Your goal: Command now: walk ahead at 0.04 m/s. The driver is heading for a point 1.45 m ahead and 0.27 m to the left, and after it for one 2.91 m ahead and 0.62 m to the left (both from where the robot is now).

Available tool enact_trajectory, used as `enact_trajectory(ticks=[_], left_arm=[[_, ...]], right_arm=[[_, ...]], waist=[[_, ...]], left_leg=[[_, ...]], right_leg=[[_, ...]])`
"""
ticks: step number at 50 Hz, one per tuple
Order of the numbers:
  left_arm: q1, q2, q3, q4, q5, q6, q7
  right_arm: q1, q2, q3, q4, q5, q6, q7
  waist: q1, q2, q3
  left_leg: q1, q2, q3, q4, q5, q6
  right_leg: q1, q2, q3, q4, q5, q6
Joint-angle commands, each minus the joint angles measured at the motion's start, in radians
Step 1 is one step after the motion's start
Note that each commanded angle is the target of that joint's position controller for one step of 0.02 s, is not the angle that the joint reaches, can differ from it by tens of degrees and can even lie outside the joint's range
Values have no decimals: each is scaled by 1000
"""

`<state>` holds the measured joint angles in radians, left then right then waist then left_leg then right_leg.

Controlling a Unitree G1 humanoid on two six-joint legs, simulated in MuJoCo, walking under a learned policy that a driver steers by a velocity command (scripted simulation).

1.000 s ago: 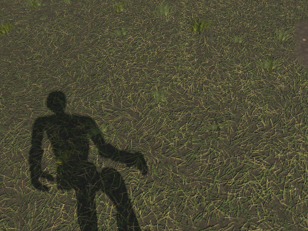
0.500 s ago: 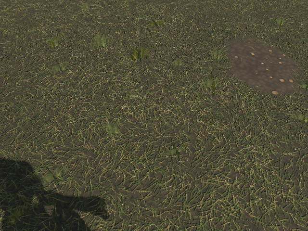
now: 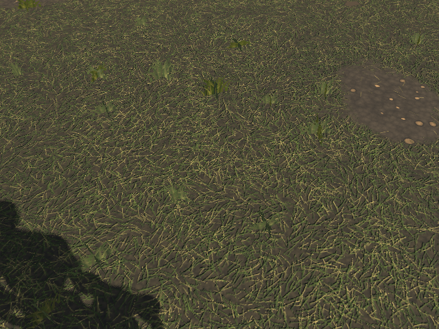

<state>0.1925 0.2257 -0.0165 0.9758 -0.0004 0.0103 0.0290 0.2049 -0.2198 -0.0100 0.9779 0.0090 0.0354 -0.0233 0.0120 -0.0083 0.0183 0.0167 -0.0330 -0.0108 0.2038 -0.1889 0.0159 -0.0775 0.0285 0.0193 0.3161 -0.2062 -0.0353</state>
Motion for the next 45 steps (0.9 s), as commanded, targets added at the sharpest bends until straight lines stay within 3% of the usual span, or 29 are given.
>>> enact_trajectory(ticks=[1, 3, 5, 7, 8, 10, 12, 13, 14, 15, 16, 17, 19, 22, 23, 24, 27, 29, 32, 33, 35, 36, 38, 39, 40, 41, 42, 43, 45], left_arm=[[4, 100, 17, -9, 6, -17, 0], [17, 144, 38, 4, 9, -11, -5], [37, 180, 60, 13, 18, -2, -19], [52, 200, 79, 17, 23, -9, -20], [47, 189, 77, 20, 14, -7, -20], [25, 170, 81, 20, 17, -13, -23], [-36, 154, 82, 9, 12, -15, -24], [-83, 134, 80, -3, 13, -17, -24], [-135, 87, 69, -17, 23, -27, -29], [-116, 28, 49, -79, 20, -30, -35], [-160, 123, 65, -75, 23, -37, -22], [-147, 155, 80, -59, 26, -43, -25], [-94, 175, 100, -23, 38, -42, -48], [-170, 123, 103, -49, 41, -33, -60], [-227, 118, 105, -77, 23, -39, -57], [-274, 112, 103, -95, 27, -45, -56], [-298, 69, 90, -126, 44, -48, -75], [-245, 71, 88, -111, 28, -47, -91], [-338, 91, 87, -145, 28, -51, -87], [-357, 77, 81, -162, 40, -57, -85], [-271, 71, 74, -135, 57, -77, -80], [-149, 84, 78, -92, 61, -83, -70], [188, 146, 104, 21, 71, -93, -51], [296, 225, 123, 57, 69, -94, -55], [383, 243, 115, 57, 59, -103, -68], [404, 212, 120, 45, 36, -92, -75], [342, 229, 136, 31, 39, -84, -58], [221, 122, 103, -16, 55, -102, -36], [154, 100, 85, 6, 35, -129, -15]], right_arm=[[25, -89, -20, 8, -1, -5, -3], [21, -107, -30, 17, -9, -3, 0], [43, -95, -34, 31, -34, -1, 18], [65, -92, -41, 42, -54, -10, 25], [71, -78, -39, 29, -40, -21, 22], [107, -70, -38, 48, -46, -39, 20], [219, -66, -40, 85, -47, -49, 16], [329, -77, -46, 123, -49, -54, 12], [486, -128, -61, 177, -63, -58, 8], [457, -265, -94, 163, -43, -72, 10], [354, -195, -81, 127, -41, -91, 20], [261, -166, -75, 94, -42, -112, 27], [225, -155, -69, 72, -50, -129, 26], [322, -104, -52, 117, -51, -157, 22], [316, -111, -48, 108, -55, -169, 23], [319, -117, -49, 107, -56, -177, 21], [249, -110, -44, 88, -52, -185, 23], [224, -88, -32, 86, -41, -179, 24], [299, -91, -26, 108, -70, -159, 18], [338, -90, -23, 117, -80, -152, 10], [369, -107, -26, 128, -83, -134, -10], [373, -116, -27, 129, -84, -122, -23], [326, -121, -35, 116, -42, -91, -26], [304, -94, -45, 95, -23, -88, -17], [484, -62, -44, 100, 41, -96, -33], [453, -86, -39, 110, 48, -103, -44], [352, -104, -38, 86, 23, -94, -39], [162, -132, -52, 51, -24, -99, -27], [53, -86, -56, -6, -55, -81, 24]], waist=[[-6, -7, -27], [-2, -26, -18], [-4, -70, 83], [1, -113, 79], [-28, -76, 87], [-37, -68, 91], [-94, -65, 96], [-142, -29, 102], [-200, 77, 73], [-139, 365, 133], [-94, 166, 244], [-53, 63, 238], [-20, -6, 180], [-45, 51, 163], [-60, 73, 177], [-76, 77, 189], [-65, 55, 161], [-61, 71, 133], [-137, 44, 173], [-154, 18, 187], [-132, -22, 143], [-85, -24, 96], [68, -50, -31], [87, -165, -92], [12, -257, -281], [80, -248, -382], [96, -241, -383], [87, -62, -256], [-12, -20, -42]], left_leg=[[24, 100, -65, -17, 139, 6], [-24, 49, -24, 59, -87, 26], [-135, -9, 30, 177, -271, 42], [-161, -9, 60, 459, -198, 46], [-205, 6, 50, 416, -259, 51], [-188, 21, 63, 405, -240, 53], [-35, 6, 77, 284, -207, 68], [72, 15, 32, 195, -224, 84], [175, 123, -116, 98, -242, 122], [73, 367, -571, -107, -363, 240], [-9, 423, -572, -146, -331, 307], [9, 397, -503, -112, -272, 300], [45, 320, -338, -94, -125, 266], [91, 267, -220, -62, 26, 210], [99, 227, -173, -80, -9, 190], [84, 219, -164, -79, 9, 193], [-122, 150, -81, -29, -25, 162], [-219, 138, -43, 39, -60, 136], [-92, 147, -59, 190, -94, 144], [-61, 136, -61, 258, -100, 144], [-14, 107, -55, 469, -38, 146], [23, 84, -63, 636, 65, 149], [-152, 33, -32, 1135, 101, 140], [-445, -76, -3, 1478, -544, 122], [-754, -36, -83, 1604, -673, 118], [-914, 19, -94, 1625, -585, 124], [-993, 60, -38, 1658, -465, 107], [-959, 112, -61, 1442, -209, 92], [-760, 140, -48, 1197, -107, 38]], right_leg=[[-36, -116, 87, -53, 260, -12], [-72, -89, 98, -66, -80, -46], [-178, -120, 185, -159, -468, -97], [-234, -222, 304, -219, -488, -183], [-223, -222, 312, -216, -491, -195], [-223, -217, 274, -159, -390, -208], [-339, -165, 195, -44, -303, -183], [-438, -116, 137, 104, -224, -157], [-536, -55, 33, 411, -104, -123], [-678, 69, -83, 586, -364, -83], [-714, -39, 20, 666, -292, -66], [-726, -83, 72, 700, -167, -55], [-706, -92, 41, 704, -54, -16], [-750, -95, 57, 708, 73, 16], [-788, -85, 33, 617, 93, 21], [-781, -84, 17, 566, 151, 24], [-512, -74, -41, 334, 493, 4], [-351, -78, -55, 278, 686, -34], [-441, -90, -77, 177, 640, -39], [-442, -90, -76, 115, 623, -30], [-336, -88, -70, 1, 632, -15], [-260, -93, -62, -63, 635, -14], [132, -151, -45, -185, 768, -33], [389, -260, 28, 12, 1078, -50], [781, -441, 109, 456, 1563, -61], [862, -495, 199, 440, 1366, -123], [708, -526, 330, 261, 625, -240], [456, -465, 286, 109, 285, -198], [1, -437, 205, -4, 423, -188]])
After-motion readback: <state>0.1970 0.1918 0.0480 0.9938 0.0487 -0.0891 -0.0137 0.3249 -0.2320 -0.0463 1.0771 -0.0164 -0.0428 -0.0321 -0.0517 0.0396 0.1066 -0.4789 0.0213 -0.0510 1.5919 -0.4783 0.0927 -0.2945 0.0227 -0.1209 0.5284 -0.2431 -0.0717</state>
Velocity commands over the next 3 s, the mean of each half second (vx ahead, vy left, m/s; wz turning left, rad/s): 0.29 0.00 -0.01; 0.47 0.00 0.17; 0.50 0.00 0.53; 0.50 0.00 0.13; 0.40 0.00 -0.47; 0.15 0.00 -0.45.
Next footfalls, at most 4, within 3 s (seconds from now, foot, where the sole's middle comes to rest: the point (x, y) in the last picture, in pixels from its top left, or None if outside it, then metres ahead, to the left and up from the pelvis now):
0.78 right None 0.39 -0.13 -0.95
1.18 left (212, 324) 0.63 0.07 -0.95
1.78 right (214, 236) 0.99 0.07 -0.95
2.28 left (151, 204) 1.15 0.35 -0.95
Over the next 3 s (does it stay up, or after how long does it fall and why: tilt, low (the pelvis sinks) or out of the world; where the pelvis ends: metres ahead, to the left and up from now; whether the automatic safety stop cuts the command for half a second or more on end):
stays up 1.16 0.20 -0.17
